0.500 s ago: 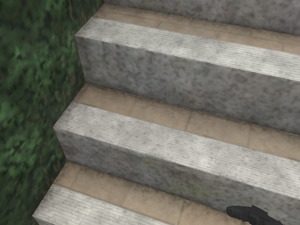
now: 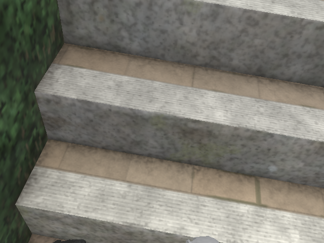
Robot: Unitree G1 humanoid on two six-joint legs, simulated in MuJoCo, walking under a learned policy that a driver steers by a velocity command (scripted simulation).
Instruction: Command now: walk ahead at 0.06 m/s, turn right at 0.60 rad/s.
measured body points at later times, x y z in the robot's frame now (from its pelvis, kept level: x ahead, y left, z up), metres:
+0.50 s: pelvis -0.03 -0.01 +0.00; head -0.03 -0.01 +0.45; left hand +0.16 +0.21 -0.11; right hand +0.01 -0.30 -0.09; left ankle -0.02 +0.11 -0.49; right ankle -0.07 -0.08 -0.73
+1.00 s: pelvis +0.17 +0.02 +0.14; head +0.18 +0.02 +0.59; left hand +0.39 +0.19 +0.05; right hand +0.13 -0.25 +0.01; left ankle +0.14 +0.06 -0.53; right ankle +0.09 -0.10 -0.31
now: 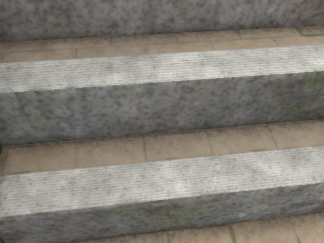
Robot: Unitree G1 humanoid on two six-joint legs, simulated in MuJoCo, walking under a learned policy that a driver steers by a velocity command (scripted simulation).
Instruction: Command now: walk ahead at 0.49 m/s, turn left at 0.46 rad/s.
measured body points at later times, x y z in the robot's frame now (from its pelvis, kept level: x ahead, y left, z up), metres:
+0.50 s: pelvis +0.26 +0.04 +0.23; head +0.27 +0.07 +0.68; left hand +0.25 +0.31 +0.08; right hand +0.54 -0.12 +0.20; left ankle +0.23 +0.18 -0.21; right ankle +0.30 -0.04 -0.44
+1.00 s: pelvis +0.52 +0.14 +0.49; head +0.54 +0.16 +0.94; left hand +0.78 +0.33 +0.43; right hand +0.50 -0.13 +0.36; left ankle +0.50 +0.25 -0.23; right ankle +0.56 -0.01 +0.12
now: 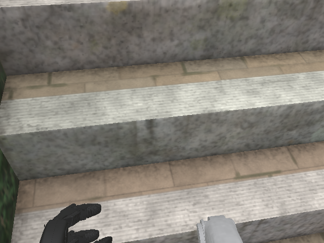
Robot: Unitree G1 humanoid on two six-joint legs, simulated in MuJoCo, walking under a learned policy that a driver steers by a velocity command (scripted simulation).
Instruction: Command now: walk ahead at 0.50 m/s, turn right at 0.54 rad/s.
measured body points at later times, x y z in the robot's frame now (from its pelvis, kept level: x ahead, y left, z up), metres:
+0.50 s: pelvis +0.23 -0.07 +0.22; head +0.29 -0.07 +0.67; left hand +0.25 +0.21 +0.09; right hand +0.57 -0.25 +0.26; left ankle +0.17 +0.04 -0.20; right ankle +0.26 -0.13 -0.51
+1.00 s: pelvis +0.40 -0.08 +0.35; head +0.38 -0.11 +0.80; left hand +0.56 +0.15 +0.27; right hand +0.45 -0.34 +0.20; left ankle +0.36 -0.01 -0.31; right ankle +0.35 -0.20 -0.09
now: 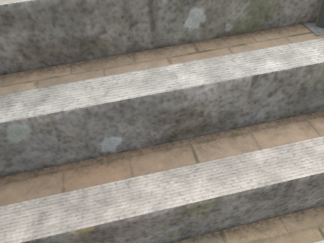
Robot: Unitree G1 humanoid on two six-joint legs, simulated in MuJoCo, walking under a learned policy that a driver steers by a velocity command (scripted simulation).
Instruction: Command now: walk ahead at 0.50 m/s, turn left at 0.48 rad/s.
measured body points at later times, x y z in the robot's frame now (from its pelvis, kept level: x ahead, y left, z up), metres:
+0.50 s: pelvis +0.24 -0.15 +0.17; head +0.27 -0.19 +0.62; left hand +0.36 +0.11 +0.09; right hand +0.42 -0.37 +0.04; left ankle +0.09 +0.03 -0.32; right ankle +0.34 -0.21 -0.44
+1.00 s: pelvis +0.49 -0.16 +0.37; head +0.53 -0.21 +0.82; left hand +0.32 +0.02 +0.27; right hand +0.75 -0.26 +0.25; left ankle +0.53 -0.14 -0.23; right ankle +0.38 -0.23 -0.33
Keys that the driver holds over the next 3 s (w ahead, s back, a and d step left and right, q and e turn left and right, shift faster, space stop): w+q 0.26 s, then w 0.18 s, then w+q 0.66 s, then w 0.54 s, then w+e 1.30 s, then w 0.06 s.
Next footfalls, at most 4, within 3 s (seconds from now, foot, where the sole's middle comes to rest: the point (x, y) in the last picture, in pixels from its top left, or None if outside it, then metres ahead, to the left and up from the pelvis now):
0.36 right None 0.38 -0.20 -0.48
0.96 left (221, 174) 0.57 -0.12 -0.27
1.36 right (232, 53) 0.87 -0.18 -0.06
1.96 left None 0.96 0.30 0.15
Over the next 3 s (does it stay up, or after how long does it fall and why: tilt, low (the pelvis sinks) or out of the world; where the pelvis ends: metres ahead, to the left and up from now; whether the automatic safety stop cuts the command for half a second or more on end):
stays up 1.35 0.31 0.93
